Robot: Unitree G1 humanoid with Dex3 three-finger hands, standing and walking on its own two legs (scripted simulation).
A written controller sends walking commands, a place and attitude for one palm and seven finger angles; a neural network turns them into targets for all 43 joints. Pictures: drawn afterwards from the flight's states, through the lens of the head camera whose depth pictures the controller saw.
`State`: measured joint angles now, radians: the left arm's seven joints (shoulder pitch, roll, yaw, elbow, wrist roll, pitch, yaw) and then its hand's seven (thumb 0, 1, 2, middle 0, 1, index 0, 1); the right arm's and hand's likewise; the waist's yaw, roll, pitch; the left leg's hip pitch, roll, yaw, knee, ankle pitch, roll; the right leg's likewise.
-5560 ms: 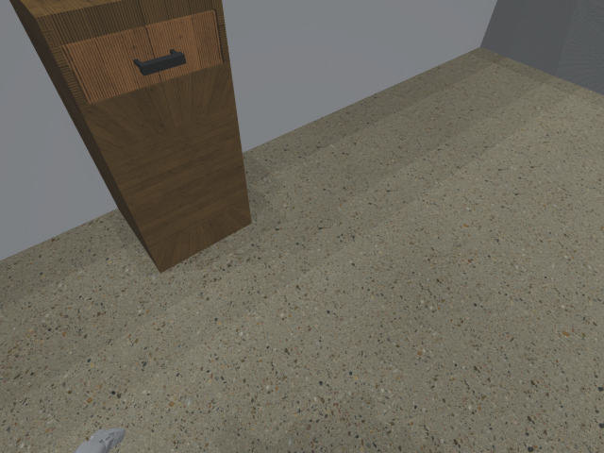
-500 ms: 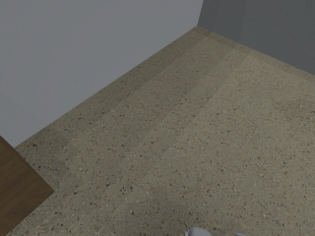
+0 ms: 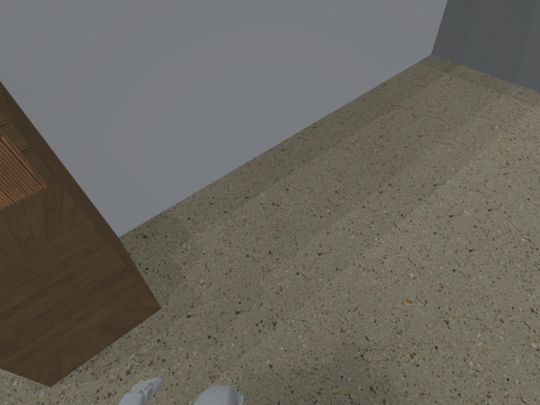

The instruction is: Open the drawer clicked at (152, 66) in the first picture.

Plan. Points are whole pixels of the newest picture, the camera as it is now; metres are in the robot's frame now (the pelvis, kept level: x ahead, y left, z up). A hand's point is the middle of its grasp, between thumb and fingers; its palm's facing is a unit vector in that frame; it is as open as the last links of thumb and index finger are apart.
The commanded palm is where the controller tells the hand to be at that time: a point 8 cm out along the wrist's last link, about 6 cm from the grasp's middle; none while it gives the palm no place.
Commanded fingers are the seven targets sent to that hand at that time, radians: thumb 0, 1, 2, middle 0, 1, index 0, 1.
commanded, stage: turn to face it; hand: left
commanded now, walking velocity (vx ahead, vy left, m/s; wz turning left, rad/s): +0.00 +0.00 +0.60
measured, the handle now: out of the picture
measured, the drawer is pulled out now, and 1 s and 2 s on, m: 0.00 0.00 0.00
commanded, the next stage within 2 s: take the last steps up to it in 0.98 s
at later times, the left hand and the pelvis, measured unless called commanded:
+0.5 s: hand out of the picture -0.03 +0.31 -0.18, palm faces +0.32 -0.92 -0.24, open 7.4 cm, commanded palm none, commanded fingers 0.00 0.90 0.90 -0.20 -0.30 -0.20 -0.30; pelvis -0.02 +0.07 +0.00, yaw +17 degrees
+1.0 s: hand out of the picture -0.04 +0.23 -0.14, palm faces +0.48 -0.83 -0.29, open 7.4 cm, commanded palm none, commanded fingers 0.00 0.90 0.90 -0.20 -0.30 -0.20 -0.30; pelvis -0.03 +0.02 +0.00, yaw +30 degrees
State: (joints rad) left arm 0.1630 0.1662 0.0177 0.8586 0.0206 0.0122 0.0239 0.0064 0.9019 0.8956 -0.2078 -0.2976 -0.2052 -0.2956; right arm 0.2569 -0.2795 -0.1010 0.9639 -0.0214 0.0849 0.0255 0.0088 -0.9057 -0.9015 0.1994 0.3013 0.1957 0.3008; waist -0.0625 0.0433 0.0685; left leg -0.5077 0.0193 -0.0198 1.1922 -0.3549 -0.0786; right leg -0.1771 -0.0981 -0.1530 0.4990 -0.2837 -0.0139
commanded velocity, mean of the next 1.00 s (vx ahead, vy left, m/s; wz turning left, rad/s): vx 0.00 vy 0.00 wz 0.47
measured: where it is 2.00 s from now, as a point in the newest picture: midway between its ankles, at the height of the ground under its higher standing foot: outside the picture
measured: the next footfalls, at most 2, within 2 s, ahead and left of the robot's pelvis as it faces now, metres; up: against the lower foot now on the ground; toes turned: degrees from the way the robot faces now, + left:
left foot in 0.26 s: +0.02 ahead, +0.16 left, +0.00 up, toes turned +16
right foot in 0.88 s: +0.05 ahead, -0.06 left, +0.00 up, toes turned +27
